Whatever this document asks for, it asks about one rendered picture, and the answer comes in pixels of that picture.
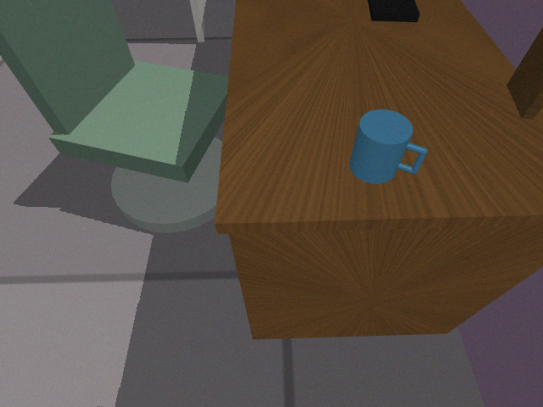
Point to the desk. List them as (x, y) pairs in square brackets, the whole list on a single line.
[(321, 253)]

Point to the office chair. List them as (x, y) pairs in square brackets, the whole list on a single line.
[(156, 124)]

